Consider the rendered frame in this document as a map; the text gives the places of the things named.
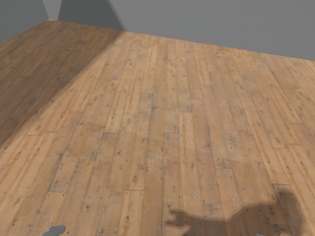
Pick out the left robot hand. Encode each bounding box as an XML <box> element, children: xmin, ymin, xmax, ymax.
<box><xmin>40</xmin><ymin>225</ymin><xmax>66</xmax><ymax>236</ymax></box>

